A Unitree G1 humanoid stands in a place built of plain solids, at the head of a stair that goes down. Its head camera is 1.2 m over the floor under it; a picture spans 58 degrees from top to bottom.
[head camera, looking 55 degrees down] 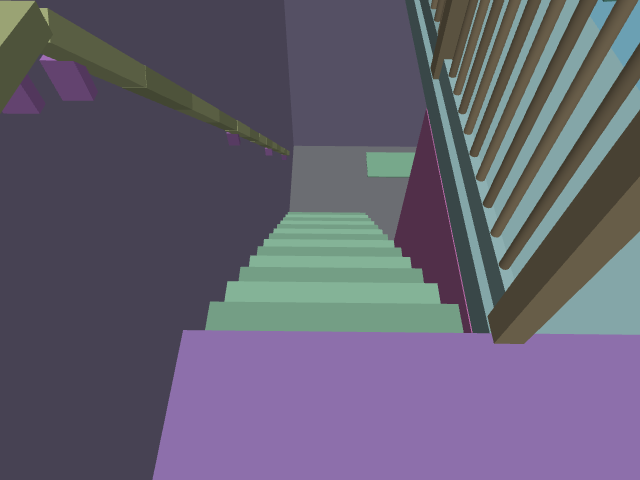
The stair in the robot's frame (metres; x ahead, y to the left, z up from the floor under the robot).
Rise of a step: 0.21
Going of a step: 0.20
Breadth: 0.90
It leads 1 degrees to the right of straight ahead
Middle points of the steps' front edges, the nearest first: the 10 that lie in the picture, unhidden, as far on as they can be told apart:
0.51 -0.05 0.00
0.71 -0.05 -0.21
0.91 -0.05 -0.42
1.11 -0.05 -0.63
1.32 -0.06 -0.84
1.52 -0.06 -1.04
1.72 -0.06 -1.25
1.92 -0.06 -1.46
2.12 -0.07 -1.67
2.33 -0.07 -1.88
